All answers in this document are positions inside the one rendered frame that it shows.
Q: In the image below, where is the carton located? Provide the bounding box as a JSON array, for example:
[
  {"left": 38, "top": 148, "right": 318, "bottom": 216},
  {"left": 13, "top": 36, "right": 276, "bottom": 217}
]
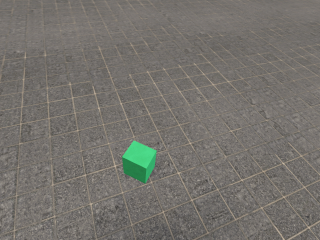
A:
[{"left": 122, "top": 141, "right": 157, "bottom": 184}]

